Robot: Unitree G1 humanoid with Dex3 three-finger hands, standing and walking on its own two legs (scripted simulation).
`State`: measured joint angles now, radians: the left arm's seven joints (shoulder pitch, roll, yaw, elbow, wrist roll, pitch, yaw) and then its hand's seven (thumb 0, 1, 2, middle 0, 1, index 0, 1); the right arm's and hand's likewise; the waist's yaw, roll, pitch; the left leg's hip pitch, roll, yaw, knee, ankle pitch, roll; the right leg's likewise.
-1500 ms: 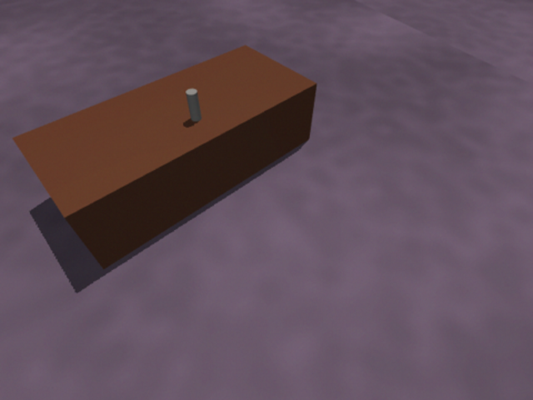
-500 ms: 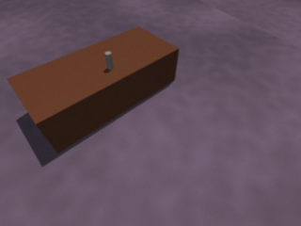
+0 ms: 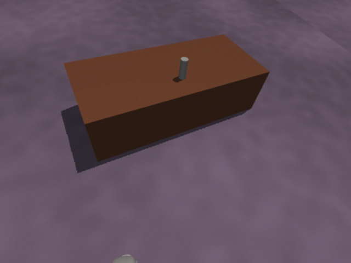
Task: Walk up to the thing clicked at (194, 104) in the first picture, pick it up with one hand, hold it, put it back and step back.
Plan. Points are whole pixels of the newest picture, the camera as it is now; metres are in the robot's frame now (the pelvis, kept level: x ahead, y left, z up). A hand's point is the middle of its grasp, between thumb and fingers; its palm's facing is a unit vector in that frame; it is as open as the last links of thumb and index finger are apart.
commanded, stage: walk up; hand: right
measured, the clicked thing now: (183, 68) +1.23 -0.07 -0.32
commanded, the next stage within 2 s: none
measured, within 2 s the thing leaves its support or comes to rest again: neither
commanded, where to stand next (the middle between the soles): +0.70 -0.09 m, yaw +27 degrees
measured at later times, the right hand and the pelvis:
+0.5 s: hand (273, 186) +0.36 -0.31 -0.13, palm faces -0.29 +0.88 -0.38, open 7.4 cm; pelvis +0.23 -0.06 +0.02, yaw +14 degrees
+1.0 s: hand (260, 125) +0.58 -0.31 -0.09, palm faces -0.32 +0.83 -0.46, open 7.3 cm; pelvis +0.41 -0.08 +0.01, yaw +21 degrees
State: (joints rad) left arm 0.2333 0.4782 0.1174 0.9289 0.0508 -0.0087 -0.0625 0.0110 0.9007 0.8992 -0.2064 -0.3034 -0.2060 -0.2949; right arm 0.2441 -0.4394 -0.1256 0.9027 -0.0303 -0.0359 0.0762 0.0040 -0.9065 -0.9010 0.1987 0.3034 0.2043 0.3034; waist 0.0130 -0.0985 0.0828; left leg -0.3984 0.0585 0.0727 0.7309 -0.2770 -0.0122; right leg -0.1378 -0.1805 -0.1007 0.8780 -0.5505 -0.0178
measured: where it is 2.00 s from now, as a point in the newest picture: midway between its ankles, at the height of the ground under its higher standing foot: (187, 180)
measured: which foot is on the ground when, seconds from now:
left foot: down 0.00-0.38, up 0.40-0.76, down 0.78-1.00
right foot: up 0.00-0.34, down 0.36-0.80, up 0.82-1.00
